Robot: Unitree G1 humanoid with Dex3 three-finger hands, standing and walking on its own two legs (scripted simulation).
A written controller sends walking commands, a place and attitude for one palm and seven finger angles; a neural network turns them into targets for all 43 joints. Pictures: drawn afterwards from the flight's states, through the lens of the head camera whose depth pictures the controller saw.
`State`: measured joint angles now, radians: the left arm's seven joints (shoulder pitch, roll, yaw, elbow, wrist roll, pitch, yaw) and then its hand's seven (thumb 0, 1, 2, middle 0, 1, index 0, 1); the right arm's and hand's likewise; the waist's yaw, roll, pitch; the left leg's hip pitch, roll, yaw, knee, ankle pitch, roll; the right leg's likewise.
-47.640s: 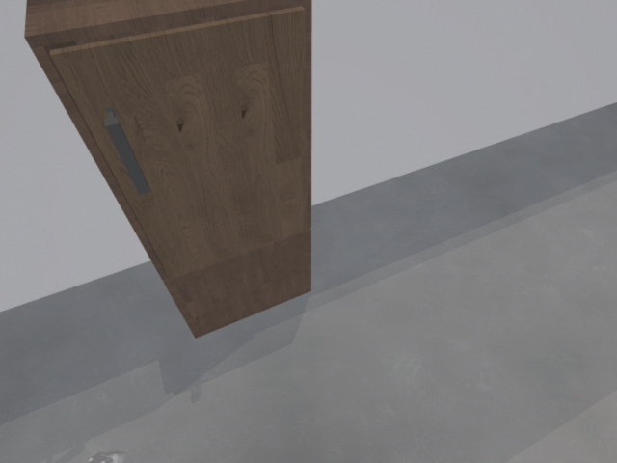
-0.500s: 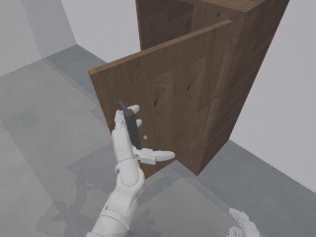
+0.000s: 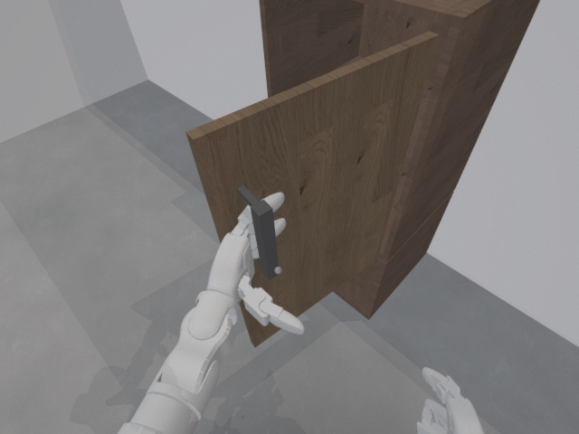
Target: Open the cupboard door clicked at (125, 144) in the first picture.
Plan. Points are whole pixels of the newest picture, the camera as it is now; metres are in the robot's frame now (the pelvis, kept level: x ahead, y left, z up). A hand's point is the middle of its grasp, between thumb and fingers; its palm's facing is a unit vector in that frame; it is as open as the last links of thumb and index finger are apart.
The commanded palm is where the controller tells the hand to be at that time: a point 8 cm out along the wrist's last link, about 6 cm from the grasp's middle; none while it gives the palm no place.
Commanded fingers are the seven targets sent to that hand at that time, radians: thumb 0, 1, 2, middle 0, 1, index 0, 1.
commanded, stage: slide the hand sideways off the handle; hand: left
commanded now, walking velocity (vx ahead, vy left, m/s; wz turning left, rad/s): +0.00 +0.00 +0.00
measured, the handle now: (258, 234) +0.37 +0.07 +0.08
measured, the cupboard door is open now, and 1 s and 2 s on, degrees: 81 81 81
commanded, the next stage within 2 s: draw the hand back to the body in 0.92 s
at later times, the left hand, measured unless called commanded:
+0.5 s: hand (254, 295) +0.27 +0.07 +0.08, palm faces -0.14 -0.99 -0.04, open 16.1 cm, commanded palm +0.25 +0.14 +0.08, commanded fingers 0.00 -0.50 0.30 -0.15 -0.30 -0.15 -0.30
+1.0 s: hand (208, 313) +0.25 +0.12 +0.07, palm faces -0.07 -1.00 -0.06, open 16.1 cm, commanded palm +0.23 +0.17 +0.08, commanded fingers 0.00 -0.50 0.30 -0.15 -0.30 -0.15 -0.30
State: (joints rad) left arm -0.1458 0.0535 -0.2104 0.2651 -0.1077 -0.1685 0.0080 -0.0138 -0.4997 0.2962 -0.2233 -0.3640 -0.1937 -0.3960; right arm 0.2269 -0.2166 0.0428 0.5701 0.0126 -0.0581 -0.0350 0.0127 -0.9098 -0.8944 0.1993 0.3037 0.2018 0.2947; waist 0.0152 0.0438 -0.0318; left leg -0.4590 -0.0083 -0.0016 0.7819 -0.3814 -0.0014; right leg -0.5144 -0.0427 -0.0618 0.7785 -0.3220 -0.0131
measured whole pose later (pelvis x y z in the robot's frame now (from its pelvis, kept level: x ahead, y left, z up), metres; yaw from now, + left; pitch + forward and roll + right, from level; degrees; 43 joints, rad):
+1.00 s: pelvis +0.03 -0.02 -0.01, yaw +0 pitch +6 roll +0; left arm 0.41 0.18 0.03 -0.19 -0.20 -0.22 -0.19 -0.01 -0.50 0.30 -0.18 -0.31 -0.19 -0.32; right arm 0.27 -0.24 0.03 0.49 0.02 -0.16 -0.05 0.01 -0.91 -0.89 0.20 0.30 0.20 0.29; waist 0.02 0.05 -0.06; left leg -0.50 0.02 -0.02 0.85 -0.46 -0.03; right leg -0.56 -0.01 -0.08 0.85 -0.40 -0.03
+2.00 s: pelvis +0.05 +0.01 +0.03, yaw -1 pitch -3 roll -1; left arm 0.48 0.31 0.22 -0.38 -0.02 -0.07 0.12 0.00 0.22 0.60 -0.19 -0.30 -0.19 -0.31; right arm 0.21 -0.22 0.04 0.64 -0.01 -0.16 -0.08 0.02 -0.91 -0.89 0.20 0.30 0.20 0.30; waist 0.07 0.06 0.03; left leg -0.09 0.00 0.01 0.45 -0.31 0.01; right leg -0.15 -0.02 -0.05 0.44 -0.24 0.01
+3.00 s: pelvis +0.02 +0.01 +0.03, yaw -2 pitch +0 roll +0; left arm 0.55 0.39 0.37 -0.43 -0.03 -0.15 0.11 0.01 0.89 0.90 -0.21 -0.30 -0.21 -0.31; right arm 0.16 -0.25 -0.02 0.59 0.00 -0.04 -0.08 0.01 -0.91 -0.89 0.20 0.30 0.20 0.29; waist 0.01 0.05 0.03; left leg -0.19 0.01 0.03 0.44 -0.24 0.01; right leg -0.24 -0.01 -0.03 0.40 -0.15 0.00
